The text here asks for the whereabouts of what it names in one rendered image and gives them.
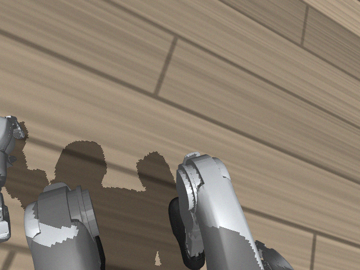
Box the right robot hand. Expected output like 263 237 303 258
255 240 294 270

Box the left robot arm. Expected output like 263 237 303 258
0 151 11 243

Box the right robot foot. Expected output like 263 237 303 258
168 197 205 270

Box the left robot foot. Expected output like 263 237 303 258
95 236 106 270

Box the left robot hand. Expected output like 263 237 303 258
0 115 25 168

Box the ball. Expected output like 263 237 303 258
5 135 16 155

